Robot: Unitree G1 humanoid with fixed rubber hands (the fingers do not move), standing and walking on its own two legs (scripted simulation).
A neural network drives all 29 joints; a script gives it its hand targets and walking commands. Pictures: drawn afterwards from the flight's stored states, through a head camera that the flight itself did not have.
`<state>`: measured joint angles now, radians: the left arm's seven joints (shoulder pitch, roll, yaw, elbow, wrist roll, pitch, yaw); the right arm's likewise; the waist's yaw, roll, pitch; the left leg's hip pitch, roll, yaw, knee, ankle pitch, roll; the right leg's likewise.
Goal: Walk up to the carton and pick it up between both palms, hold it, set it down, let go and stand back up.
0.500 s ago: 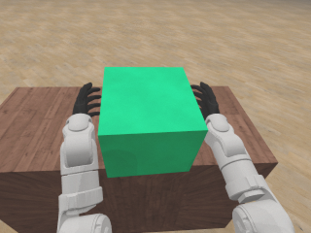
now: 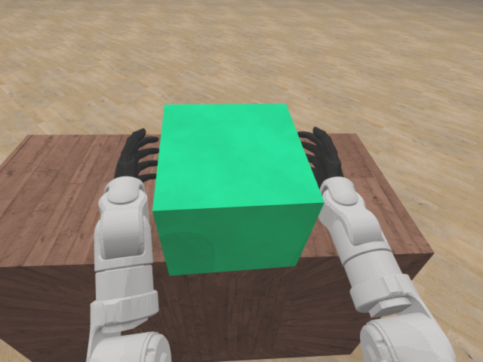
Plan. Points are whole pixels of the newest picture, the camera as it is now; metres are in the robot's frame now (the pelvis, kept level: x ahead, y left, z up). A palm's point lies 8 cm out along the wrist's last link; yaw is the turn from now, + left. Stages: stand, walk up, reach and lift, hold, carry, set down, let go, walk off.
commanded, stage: set down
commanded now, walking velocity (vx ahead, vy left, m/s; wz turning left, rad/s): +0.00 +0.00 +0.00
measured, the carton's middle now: (230, 185) +0.39 +0.01 +0.12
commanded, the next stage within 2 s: none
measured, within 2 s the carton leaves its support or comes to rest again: neither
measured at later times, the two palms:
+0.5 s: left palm (142, 184) +0.38 +0.16 +0.15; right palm (323, 183) +0.38 -0.15 +0.13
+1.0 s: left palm (148, 184) +0.40 +0.15 +0.13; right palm (321, 183) +0.39 -0.16 +0.12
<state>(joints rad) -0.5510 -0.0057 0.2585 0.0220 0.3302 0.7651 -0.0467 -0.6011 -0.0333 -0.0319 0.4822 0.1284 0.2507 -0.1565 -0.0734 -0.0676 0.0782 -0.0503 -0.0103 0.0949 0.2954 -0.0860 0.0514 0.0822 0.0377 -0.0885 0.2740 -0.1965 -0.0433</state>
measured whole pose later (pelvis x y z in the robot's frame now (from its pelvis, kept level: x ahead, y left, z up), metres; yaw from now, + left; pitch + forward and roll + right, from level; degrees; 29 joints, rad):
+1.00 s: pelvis +0.02 -0.02 +0.00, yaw +1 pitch -6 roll +1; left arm -0.60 0.00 0.31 0.39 0.30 0.39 -0.06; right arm -0.58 0.03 -0.17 0.68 -0.05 -0.03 -0.16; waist -0.02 -0.06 0.08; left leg -0.09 -0.01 0.08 0.28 -0.10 0.03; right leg 0.04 0.04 -0.10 0.27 -0.23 -0.06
